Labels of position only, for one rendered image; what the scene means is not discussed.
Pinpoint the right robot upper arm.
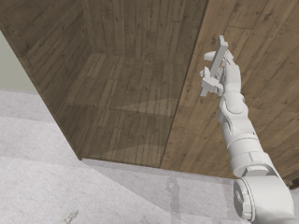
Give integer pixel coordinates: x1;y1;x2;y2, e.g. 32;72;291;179
233;175;299;224

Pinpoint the handle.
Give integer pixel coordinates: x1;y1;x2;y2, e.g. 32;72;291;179
200;35;228;97

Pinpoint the right robot hand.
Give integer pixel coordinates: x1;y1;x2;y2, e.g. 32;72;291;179
199;49;241;98

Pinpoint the robot right forearm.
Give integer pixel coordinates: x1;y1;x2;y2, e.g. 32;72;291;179
217;91;294;213

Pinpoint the wardrobe door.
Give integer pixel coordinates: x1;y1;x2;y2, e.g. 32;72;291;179
160;0;299;179
281;169;299;181

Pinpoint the left robot hand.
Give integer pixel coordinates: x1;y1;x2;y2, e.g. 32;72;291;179
54;208;78;224

